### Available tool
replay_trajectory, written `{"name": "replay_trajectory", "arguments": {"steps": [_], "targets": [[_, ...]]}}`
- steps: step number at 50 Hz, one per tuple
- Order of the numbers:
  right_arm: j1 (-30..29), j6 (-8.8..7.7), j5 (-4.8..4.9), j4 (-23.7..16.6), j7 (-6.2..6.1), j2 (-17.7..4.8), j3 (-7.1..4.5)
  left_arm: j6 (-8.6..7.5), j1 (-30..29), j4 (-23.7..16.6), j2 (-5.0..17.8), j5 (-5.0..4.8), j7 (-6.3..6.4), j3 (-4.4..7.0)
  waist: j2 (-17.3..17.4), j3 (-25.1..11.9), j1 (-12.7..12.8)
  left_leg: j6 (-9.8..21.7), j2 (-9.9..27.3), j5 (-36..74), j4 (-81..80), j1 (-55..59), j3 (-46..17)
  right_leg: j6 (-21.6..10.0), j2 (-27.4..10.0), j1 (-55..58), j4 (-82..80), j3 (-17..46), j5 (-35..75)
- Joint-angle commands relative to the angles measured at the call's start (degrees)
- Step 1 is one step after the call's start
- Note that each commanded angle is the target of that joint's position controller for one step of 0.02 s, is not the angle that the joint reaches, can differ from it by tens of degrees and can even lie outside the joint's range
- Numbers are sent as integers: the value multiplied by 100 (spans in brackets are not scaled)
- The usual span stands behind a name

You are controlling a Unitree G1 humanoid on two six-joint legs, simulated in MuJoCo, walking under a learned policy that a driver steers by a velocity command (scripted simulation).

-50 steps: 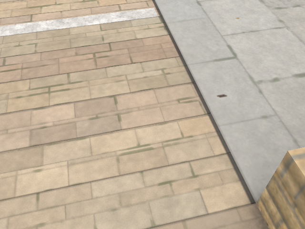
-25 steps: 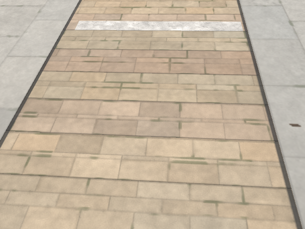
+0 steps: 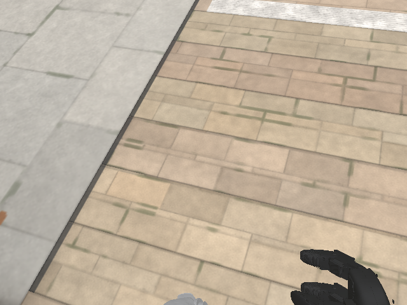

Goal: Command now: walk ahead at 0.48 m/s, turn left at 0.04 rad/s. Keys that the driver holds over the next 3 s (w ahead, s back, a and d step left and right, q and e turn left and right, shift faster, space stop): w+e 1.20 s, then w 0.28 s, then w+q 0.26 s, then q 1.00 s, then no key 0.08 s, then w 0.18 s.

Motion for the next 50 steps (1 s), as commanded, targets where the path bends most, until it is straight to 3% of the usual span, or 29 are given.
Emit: {"name": "replay_trajectory", "arguments": {"steps": [1, 2, 3, 4, 5, 7, 8, 10, 12, 13, 16, 19, 22, 24, 25, 26, 27, 28, 29, 31, 32, 34, 36, 40, 44, 46, 48, 49, 50], "targets": [[1424, -172, -231, 154, 0, -1650, -759, -382, -1488, -1641, 962, 129, -293, 445, -185, -2740, -1049, 579, 1996, -3114, -6045, 4603, -6669, -191, 1388, -3831, 7788, 1908, -112], [1318, -336, -178, 489, -15, -1312, -664, -304, -1921, -2020, 842, 188, -167, 400, -521, -1930, -751, 401, 2028, -2422, -5882, 3932, -5946, -309, 1095, -4314, 8175, 1594, 28], [1448, -516, -140, 1002, -31, -927, -558, -196, -2042, -2197, 451, 259, -2, 269, -765, -859, -490, 287, 1989, -1332, -5611, 3213, -4950, -430, 928, -4738, 8138, 1423, -77], [1381, -657, -223, 1339, 4, -329, -377, -50, -1872, -2285, -25, 320, 108, 48, -829, -344, -17, -4, 1809, -190, -5295, 2582, -3996, -482, 738, -4863, 7842, 1646, 14], [1347, -750, -301, 1530, 42, -12, -288, 97, -1441, -2103, -23, 248, 169, 10, -736, -134, 172, -190, 1642, 274, -5309, 2330, -3276, -535, 795, -4896, 7787, 1665, -137], [1257, -918, -259, 1647, 33, -20, -210, 475, -1057, -1867, 51, 183, 225, 1, -397, 218, 496, -368, 1500, 514, -5749, 1913, -2186, -383, 922, -4795, 6661, 1812, -536], [1313, -1036, -197, 1596, 52, -65, -170, 548, -1163, -1840, 237, 179, 232, 72, -438, 218, 403, -517, 1457, 1094, -6109, 1958, -1837, -383, 960, -4620, 6065, 1671, -250], [1487, -1209, -95, 1763, 78, -520, -230, 607, -1713, -1993, 517, 242, 178, 146, -256, 385, 335, -856, 1121, 2209, -6612, 2011, -942, -326, 1030, -4344, 4438, 1287, 612], [2079, -1311, -23, 1884, 34, -838, -288, 637, -1998, -1878, 801, 259, 43, 242, 105, 64, 44, -871, 947, 3458, -6844, 3040, -488, -250, 1095, -4118, 3385, 653, 962], [2258, -1311, -45, 1889, -7, -857, -301, 629, -2104, -1813, 866, 246, -8, 279, 209, -14, -49, -874, 858, 3837, -6915, 3558, -316, -241, 1100, -4103, 2996, 455, 991], [2416, -1262, -66, 1746, -111, -931, -306, 595, -2613, -1875, 665, 167, -92, 207, 460, -137, -224, -965, 822, 4721, -7110, 4552, -11, -280, 1060, -3664, 1586, -27, 1017], [2780, -1195, -81, 1662, -259, -1003, -331, 728, -3080, -1969, 775, 249, -109, 228, 561, -102, -402, -939, 1082, 6416, -6912, 5644, 66, -380, 1280, -3153, 322, -416, 191], [3056, -920, -76, 1602, -488, -1289, -413, 805, -2729, -1895, 955, 371, -136, 280, 849, -435, -259, -948, 1475, 8361, -5850, 6869, 150, -522, 1551, -2915, -201, -567, -759], [3074, -715, -137, 1508, -529, -1449, -479, 759, -2253, -1798, 1212, 367, -90, 371, 907, -598, -65, -831, 1682, 8523, -4744, 6849, 104, -727, 1705, -2391, -525, -507, -1543], [3110, -640, -144, 1428, -498, -1524, -525, 693, -1900, -1729, 1354, 395, -41, 441, 811, -795, 81, -745, 1711, 8004, -3955, 6611, 23, -846, 1785, -1837, -896, -316, -1773], [2777, -624, -97, 1279, -452, -1602, -560, 613, -1268, -1588, 1470, 429, 40, 532, 544, -929, 553, -697, 1589, 6908, -2691, 5573, -58, -1033, 1636, -709, -1302, 189, -1690], [2509, -691, -150, 1011, -400, -1168, -470, 579, -1046, -1578, 1834, 439, 112, 634, -149, -1007, 526, -692, 1196, 3436, -1287, 3874, -258, -1287, 615, 379, -995, 1532, -1841], [2106, -786, -23, 417, -304, -835, -407, 607, -1230, -1630, 2261, 454, 110, 715, -1515, -931, 218, -1081, -354, -55, 690, 1107, -792, -2490, -495, 1506, -1649, 4732, -1355], [1713, -907, -104, 298, -224, -1095, -428, 603, -1108, -1669, 2010, 267, 109, 659, -458, -816, 350, -1052, 88, 453, 860, 496, -1857, -2501, -577, 1353, -2111, 4518, -1038], [1727, -1043, -52, 272, -138, -1283, -444, 555, -1521, -1756, 1564, 287, 128, 508, 305, -396, -114, -1054, 430, 1279, 136, 914, -1864, -1949, -292, 266, -2290, 3335, -101], [1687, -956, -155, 243, -105, -1256, -427, 511, -1635, -1788, 1505, 267, 157, 468, 414, -386, -269, -1151, 516, 1338, -159, 1109, -1883, -1722, -5, -33, -2314, 2944, 181], [1775, -727, -313, 266, -59, -1194, -378, 365, -1614, -1798, 1547, 219, 190, 403, 202, -341, -386, -1307, 632, 1259, -662, 1243, -1815, -1531, 278, -364, -2407, 2513, 683], [1443, -578, -347, 106, -18, -1083, -281, 290, -1301, -1693, 1756, 200, 189, 400, -45, -249, -323, -1398, 689, 1349, -1277, 1099, -1620, -1423, 420, -524, -2470, 2307, 1293], [400, -521, -284, -202, 81, -966, -124, 305, -890, -1565, 1799, 254, 145, 366, -514, -122, 100, -1351, 457, 2504, -3272, 1430, -1334, -1018, 863, -619, -2391, 1955, 1746], [-256, -581, -175, -379, 77, -1107, -95, 381, -742, -1546, 2098, 248, 215, 434, -652, -192, 342, -1179, 243, 3125, -4313, 1849, -1409, -837, 615, -89, -2187, 2301, 1825], [131, -632, -159, -282, -15, -1299, -154, 360, -1048, -1638, 2182, 281, 254, 447, -698, -386, 69, -1043, 96, 2962, -4740, 2626, -1532, -642, 569, -1, -1785, 2382, 2260], [1296, -700, -195, 26, -127, -1619, -305, 316, -1329, -1717, 2258, 278, 210, 452, -587, -934, -497, -882, -115, 2521, -5090, 4039, -1447, -423, 773, -56, -427, 2274, 3251], [2181, -767, -265, 188, -208, -1821, -388, 275, -1448, -1784, 2145, 262, 167, 438, -458, -1403, -948, -712, 365, 2575, -5019, 5375, -1803, -301, 1030, -819, 802, 2182, 2440], [3105, -784, -351, 269, -293, -2248, -464, 269, -1278, -2009, 1583, 302, 175, 307, 422, -2310, -1122, -515, 1868, 2294, -4886, 6580, -3255, -233, 1481, -1601, 2542, 1617, -474]]}}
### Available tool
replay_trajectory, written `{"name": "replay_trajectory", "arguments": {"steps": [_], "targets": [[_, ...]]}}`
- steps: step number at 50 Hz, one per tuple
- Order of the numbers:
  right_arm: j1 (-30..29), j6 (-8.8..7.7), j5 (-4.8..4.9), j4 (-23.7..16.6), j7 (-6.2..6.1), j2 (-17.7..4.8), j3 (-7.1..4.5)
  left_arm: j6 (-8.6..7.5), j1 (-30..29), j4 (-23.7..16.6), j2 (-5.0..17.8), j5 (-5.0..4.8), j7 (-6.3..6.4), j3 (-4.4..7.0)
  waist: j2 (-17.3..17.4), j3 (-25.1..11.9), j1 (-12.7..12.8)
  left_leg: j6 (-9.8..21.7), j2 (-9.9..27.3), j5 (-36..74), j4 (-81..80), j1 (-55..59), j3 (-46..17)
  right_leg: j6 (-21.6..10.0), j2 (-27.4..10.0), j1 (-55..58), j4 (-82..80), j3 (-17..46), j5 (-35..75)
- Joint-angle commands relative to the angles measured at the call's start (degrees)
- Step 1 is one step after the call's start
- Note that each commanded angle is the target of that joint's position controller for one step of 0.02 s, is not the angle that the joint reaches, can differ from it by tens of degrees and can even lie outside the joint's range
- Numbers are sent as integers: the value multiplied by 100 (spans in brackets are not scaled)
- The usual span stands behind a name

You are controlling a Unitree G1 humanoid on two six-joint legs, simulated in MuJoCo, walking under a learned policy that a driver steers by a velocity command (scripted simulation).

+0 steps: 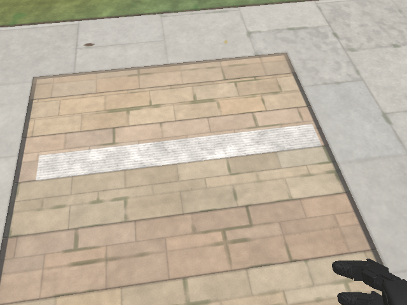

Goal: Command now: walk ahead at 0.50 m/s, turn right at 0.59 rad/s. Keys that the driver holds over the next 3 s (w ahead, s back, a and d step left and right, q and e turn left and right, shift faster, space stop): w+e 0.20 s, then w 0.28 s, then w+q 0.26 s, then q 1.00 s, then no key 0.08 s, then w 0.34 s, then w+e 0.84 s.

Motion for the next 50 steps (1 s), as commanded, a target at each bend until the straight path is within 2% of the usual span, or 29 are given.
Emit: {"name": "replay_trajectory", "arguments": {"steps": [1, 2, 3, 4, 6, 8, 11, 14, 16, 20, 22, 23, 24, 25, 26, 27, 28, 29, 30, 32, 34, 38, 41, 43, 45, 47, 48, 49, 50], "targets": [[2103, -11, -141, 99, -156, -1797, -572, -72, 493, -885, 194, -143, 8, 19, 2168, -2584, -696, 1218, 2739, -1073, -1083, 4708, -4496, 154, 144, -3229, 4356, -491, -459], [1596, 68, -72, -93, -97, -1216, -525, 52, 344, -655, 537, 57, 44, 49, 972, -1950, -640, 1262, 2526, -2291, -1320, 4012, -4350, 156, -379, -3712, 4768, -460, 99], [1275, 76, -8, -100, -87, -696, -377, 96, -184, -708, 530, 133, -13, 45, 338, -1160, -674, 1115, 2169, -2615, -1403, 3204, -3312, 193, -591, -3755, 4598, -579, 617], [1253, 63, -7, 30, -67, -535, -320, 136, -421, -751, 466, 142, -81, 45, 105, -654, -589, 942, 1850, -2186, -1581, 2572, -2485, 224, -761, -3660, 4258, -615, 829], [1360, -14, 39, 243, -83, -604, -336, 294, -466, -744, 360, 182, -240, 22, 422, -307, -483, 756, 1464, -1293, -1836, 1916, -1389, 262, -968, -3374, 3895, -677, 952], [1599, -133, 92, 403, -22, -656, -370, 401, -540, -831, 239, 256, -287, -5, 420, -325, -432, 864, 1544, -632, -1944, 1810, -996, 295, -1021, -3443, 3853, -738, 1008], [1739, -187, 86, 586, 7, -717, -388, 449, -1071, -1023, 197, 242, -348, -29, 378, -101, -467, 923, 1573, -679, -2256, 1792, -496, 340, -1154, -3896, 3381, -630, 1538], [1904, -182, 47, 785, 43, -774, -400, 396, -1433, -1106, 30, 193, -378, -112, 344, 44, -496, 839, 1438, -627, -2342, 1815, 27, 354, -1155, -3891, 2412, -640, 2123], [1957, -154, 71, 859, 55, -826, -409, 352, -1788, -1165, -27, 148, -424, -165, 374, 152, -587, 754, 1316, -572, -2374, 1755, 374, 319, -1144, -3564, 1572, -885, 2359], [2409, -54, 98, 1121, 57, -995, -456, 266, -2426, -1360, -53, 139, -444, -218, 385, 291, -853, 707, 1417, -268, -2253, 2227, 514, 176, -1081, -3114, 492, -1407, 2019], [2584, 33, 97, 1279, 54, -1095, -478, 210, -2418, -1384, -17, 184, -396, -209, 431, 250, -866, 685, 1504, 428, -1849, 2651, 501, 35, -945, -2890, 122, -1607, 1483], [2599, 78, 101, 1341, 49, -1151, -487, 170, -2169, -1313, 2, 219, -371, -194, 449, 126, -745, 647, 1473, 1169, -1373, 2763, 597, -66, -791, -2496, -138, -1696, 1290], [2601, 114, 128, 1401, 47, -1103, -460, 102, -1500, -1082, 34, 267, -329, -148, 255, -206, -408, 543, 1279, 1967, -423, 2653, 856, -174, -579, -1569, -584, -1765, 1482], [2655, 99, 148, 1373, 57, -871, -374, 42, -506, -754, 281, 376, -263, -39, -38, -910, -36, 410, 1022, 1523, 812, 1940, 969, -326, -874, -54, -529, -1320, 1372], [2630, 51, 257, 963, 127, -338, -215, 17, 285, -733, 950, 463, -145, 114, -1249, -1758, 249, 128, 421, -762, 2888, 130, 1151, -811, -2745, 1615, -946, 1151, 380], [2396, 69, 172, 865, 103, -616, -329, 78, 335, -708, 1210, 182, -44, 205, -1526, -1872, 242, 125, -173, -2896, 3977, -870, 452, -1105, -3409, 1569, -1771, 2785, 1136], [2014, 116, 132, 825, 82, -772, -400, 80, 20, -685, 967, 134, -7, 133, -871, -1133, 117, 220, 103, -2582, 4290, -1238, -131, -947, -3149, 1095, -1595, 1781, 1632], [1904, 99, 180, 850, 111, -622, -362, 43, -305, -633, 616, 105, -12, 32, -661, -606, -109, 244, 275, -2149, 4028, -1091, -201, -732, -2843, 360, -1692, 927, 2023], [1972, 131, 190, 946, 126, -566, -375, 9, -607, -622, 340, 82, -37, -49, -580, -322, -340, 221, 398, -1876, 3652, -801, -194, -456, -2558, -194, -1936, 338, 2088], [2255, 281, 47, 1149, 182, -490, -403, -73, -861, -584, 80, 36, -33, -133, -815, -112, -601, 97, 408, -1508, 3438, -372, -184, -253, -2244, -764, -2256, -329, 2376], [2176, 352, 48, 1149, 237, -405, -426, -166, -777, -458, 104, 43, -24, -116, -674, -44, -708, 45, 344, -1196, 3457, -514, -193, -320, -2216, -766, -2414, -708, 2912], [1396, 369, 31, 911, 273, -296, -420, -215, -576, -203, 106, 62, 5, -100, -522, 291, -654, -26, 395, -445, 2796, -1110, -149, -364, -2186, -581, -2500, -1413, 3707], [909, 318, 22, 707, 334, -124, -323, -212, -705, -120, 172, 26, 48, -93, -602, 364, -618, 26, 298, 202, 1387, -462, 276, -244, -2016, -742, -2233, -2084, 4750], [727, 310, -2, 600, 375, -153, -312, -196, -571, -2, 318, 7, 92, -54, -645, 276, -528, 146, 167, 272, 826, -95, 523, -166, -2083, -493, -1989, -2214, 5148], [936, 304, -45, 586, 361, -274, -356, -141, -575, 71, 458, -3, 146, -3, -673, 124, -608, 319, -26, -59, 602, 220, 655, -71, -2170, -169, -1392, -2289, 5885], [1636, 264, -85, 728, 296, -464, -448, -40, -678, 74, 624, -5, 196, 71, -605, -256, -871, 535, -369, -466, 329, 924, 742, 35, -2123, -45, -117, -2341, 6426], [2269, 196, -133, 913, 236, -605, -521, 15, -743, 42, 659, -22, 190, 85, -327, -620, -1161, 664, -521, -20, -238, 1689, 658, 193, -1905, -235, 1067, -2411, 5761], [2610, 134, -133, 946, 135, -1123, -657, 33, -513, -53, 497, -12, 162, 42, 362, -1069, -1235, 900, 290, 2109, -182, 2759, -296, 423, -1509, -1170, 2749, -2447, 3542], [2330, 173, -40, 784, 85, -1788, -808, 106, 292, -242, -135, -76, 115, -92, 1448, -1784, -574, 2032, 2004, 5577, 218, 4281, -2642, 702, -441, -3054, 4898, -1994, -1212]]}}
Over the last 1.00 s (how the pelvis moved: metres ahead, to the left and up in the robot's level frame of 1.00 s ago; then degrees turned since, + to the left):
0.59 -0.07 0.13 -31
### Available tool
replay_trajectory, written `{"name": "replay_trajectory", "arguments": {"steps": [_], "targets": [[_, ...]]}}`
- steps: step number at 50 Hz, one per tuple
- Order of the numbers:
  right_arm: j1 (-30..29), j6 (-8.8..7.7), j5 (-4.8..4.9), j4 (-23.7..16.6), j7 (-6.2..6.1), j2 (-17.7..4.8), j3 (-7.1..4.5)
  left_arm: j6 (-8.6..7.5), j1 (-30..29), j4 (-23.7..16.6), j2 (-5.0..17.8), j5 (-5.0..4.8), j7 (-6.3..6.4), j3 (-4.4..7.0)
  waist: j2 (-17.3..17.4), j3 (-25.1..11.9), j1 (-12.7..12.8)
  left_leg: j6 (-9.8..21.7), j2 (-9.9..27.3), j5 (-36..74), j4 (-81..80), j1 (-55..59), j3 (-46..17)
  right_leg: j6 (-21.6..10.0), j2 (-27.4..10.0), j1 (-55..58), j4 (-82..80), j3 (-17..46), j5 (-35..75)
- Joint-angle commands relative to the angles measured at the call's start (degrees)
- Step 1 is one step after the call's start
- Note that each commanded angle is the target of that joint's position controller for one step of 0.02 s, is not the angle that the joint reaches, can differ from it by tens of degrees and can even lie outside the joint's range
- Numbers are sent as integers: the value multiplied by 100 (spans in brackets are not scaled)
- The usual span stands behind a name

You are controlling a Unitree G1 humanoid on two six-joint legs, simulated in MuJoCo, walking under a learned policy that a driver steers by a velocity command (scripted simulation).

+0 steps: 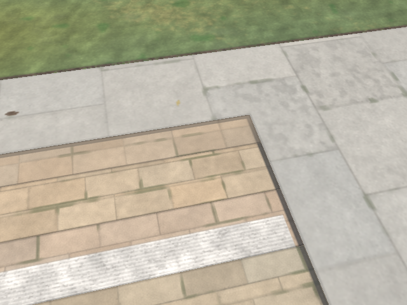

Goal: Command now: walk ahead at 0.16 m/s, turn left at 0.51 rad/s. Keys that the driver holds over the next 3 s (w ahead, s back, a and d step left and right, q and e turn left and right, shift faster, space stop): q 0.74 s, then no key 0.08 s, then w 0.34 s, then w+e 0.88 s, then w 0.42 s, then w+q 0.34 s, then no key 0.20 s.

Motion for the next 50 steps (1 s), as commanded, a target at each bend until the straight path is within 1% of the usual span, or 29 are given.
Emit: {"name": "replay_trajectory", "arguments": {"steps": [1, 2, 3, 4, 5, 7, 9, 14, 17, 23, 25, 26, 27, 28, 29, 30, 31, 32, 33, 34, 35, 36, 39, 41, 43, 45, 47, 49, 50], "targets": [[1686, 63, 384, -142, -165, -1727, -535, 94, 685, -568, 551, 96, -29, 92, 763, -2777, -482, 1806, 2306, 5002, -754, 4175, -3699, 86, 510, -2731, 3978, 1420, -531], [1243, 155, 373, -198, -228, -1410, -462, 131, 231, -640, 593, 77, -40, 101, 366, -2032, -385, 1655, 2128, 3446, -1035, 3480, -3199, 61, 254, -2975, 3906, 1510, -40], [888, 232, 351, -224, -255, -1008, -336, 134, -139, -691, 607, 111, -30, 92, 20, -1242, -270, 1354, 1804, 2622, -1316, 2624, -2803, 61, 63, -3020, 3402, 1466, 347], [702, 272, 352, -229, -267, -795, -271, 195, -267, -729, 618, 166, -18, 98, 15, -860, -117, 1088, 1492, 2313, -1498, 2047, -2511, 74, -55, -2868, 2973, 1493, 511], [600, 296, 344, -252, -276, -676, -237, 312, -143, -718, 617, 208, -17, 101, 139, -783, 2, 927, 1284, 2057, -1645, 1597, -2289, 99, -72, -2533, 2677, 1482, 648], [555, 268, 241, -281, -238, -808, -266, 462, -14, -679, 534, 197, -18, 78, 147, -885, 78, 777, 1058, 1957, -1716, 1248, -2103, 114, 33, -2207, 2394, 1425, 827], [572, 255, 218, -300, -224, -976, -327, 503, -103, -710, 497, 172, -14, 71, 153, -957, 53, 686, 960, 1477, -1771, 1211, -2129, 148, 53, -2259, 2062, 1473, 985], [682, 396, 222, -353, -257, -1030, -378, 576, -735, -904, 620, 158, 20, 116, 437, -758, -225, 478, 837, -1020, -2093, 1383, -2750, 254, 77, -2738, 1304, 1665, 1238], [775, 448, 198, -355, -262, -1058, -407, 559, -936, -966, 644, 122, 34, 123, 494, -648, -333, 461, 841, -1484, -2123, 1546, -3100, 251, 156, -2791, 888, 1739, 1171], [726, 483, 133, -382, -207, -1083, -438, 440, -959, -1033, 651, 12, 67, 84, 612, -640, -355, 484, 736, -1075, -1917, 1588, -3540, 15, 506, -2097, -101, 1760, 751], [630, 503, 133, -393, -172, -1092, -444, 387, -753, -1021, 677, -49, 86, 75, 675, -660, -261, 416, 685, -713, -1858, 1486, -3706, -108, 661, -1577, -701, 1742, 653], [561, 514, 152, -394, -159, -1087, -445, 360, -565, -988, 687, -71, 107, 75, 687, -664, -164, 324, 622, -642, -1830, 1365, -3749, -179, 727, -1197, -1176, 1716, 730], [462, 521, 202, -398, -159, -1070, -440, 327, -317, -936, 707, -60, 142, 82, 644, -640, 6, 137, 466, -843, -1761, 1127, -3702, -250, 739, -671, -1939, 1684, 1086], [433, 507, 265, -415, -180, -971, -413, 291, -143, -893, 860, -15, 192, 125, 456, -614, 89, -168, 167, -1508, -1578, 707, -3501, -330, 451, -48, -2713, 1853, 1423], [779, 490, 328, -418, -209, -635, -336, 292, -360, -1038, 1335, 57, 243, 217, -540, -728, -170, -510, -394, -2456, -486, 272, -2751, -605, -752, 312, -3298, 3021, 665], [642, 439, 287, -505, -246, -780, -392, 314, -946, -1273, 1716, 171, 216, 277, -1484, -326, -155, -657, -1195, -2600, 904, -641, -1277, -1228, -1926, -150, -3597, 4408, 1070], [471, 425, 67, -422, -257, -1230, -498, 329, -918, -1226, 1337, 164, 177, 224, -701, -267, -162, -738, -601, -2344, 1945, -390, -1267, -1439, -1882, -587, -3288, 3886, 2120], [622, 440, 76, -330, -214, -1149, -505, 316, -1116, -1268, 1010, 107, 147, 121, -485, -337, -348, -732, -610, -2056, 2403, -128, -1263, -1298, -1484, -761, -3070, 3236, 2840], [823, 494, 85, -235, -176, -1052, -479, 311, -1256, -1306, 899, 97, 117, 89, -492, -398, -450, -775, -596, -1830, 2886, -59, -1205, -1153, -1165, -719, -2929, 2682, 3338], [944, 559, 100, -176, -118, -1011, -463, 313, -1306, -1343, 882, 89, 118, 79, -735, -445, -466, -808, -583, -1726, 3302, -149, -1097, -1100, -996, -567, -2832, 2344, 3702], [978, 605, 130, -151, -72, -1008, -446, 323, -1253, -1379, 841, 100, 109, 68, -828, -459, -411, -865, -524, -1721, 3500, -243, -980, -1104, -917, -435, -2748, 2114, 4068], [835, 636, 162, -191, -48, -985, -423, 334, -1109, -1364, 842, 111, 93, 73, -804, -427, -311, -917, -450, -1698, 3458, -366, -885, -1113, -896, -266, -2703, 1984, 4191], [372, 673, 191, -340, -22, -822, -322, 326, -478, -1175, 957, 107, 84, 138, -859, -401, 48, -1035, -337, -1807, 2832, -605, -849, -1234, -1023, 409, -2532, 1997, 4642], [275, 683, 209, -365, -25, -736, -266, 307, -331, -1080, 1039, 110, 65, 179, -953, -463, 112, -1026, -325, -1952, 2302, -409, -845, -1277, -1102, 574, -2417, 1981, 4828], [190, 678, 190, -377, -5, -684, -194, 290, -267, -1031, 1105, 136, -6, 213, -1092, -571, 192, -906, -230, -1990, 1598, 4, -659, -1254, -1089, 442, -2675, 2013, 3071], [-73, 655, 167, -448, 33, -681, -139, 291, -238, -950, 1168, 159, -89, 245, -1230, -347, 283, -742, -182, -2179, 894, 431, -434, -1261, -1082, 49, -3055, 2188, 1144], [-70, 579, 182, -413, 23, -655, -86, 313, -193, -834, 1211, 177, -168, 279, -1196, -117, 223, -538, -220, -2223, 114, 1042, -192, -1247, -1115, -377, -3169, 2251, 679], [555, 412, 149, -99, -42, -453, -8, 323, -271, -725, 1115, 75, -204, 268, -786, -72, -230, -270, -294, -1126, -1335, 2488, -28, -1059, -911, -1166, -2731, 1933, 765], [1084, 309, 115, 126, -91, -595, -32, 292, -301, -714, 874, 77, -196, 206, -383, -267, -465, -197, -62, -1118, -1558, 3541, -450, -844, -693, -1853, -2173, 1642, 674]]}}
Over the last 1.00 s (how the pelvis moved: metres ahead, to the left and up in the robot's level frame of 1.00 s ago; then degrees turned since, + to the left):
0.48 -0.06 0.00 0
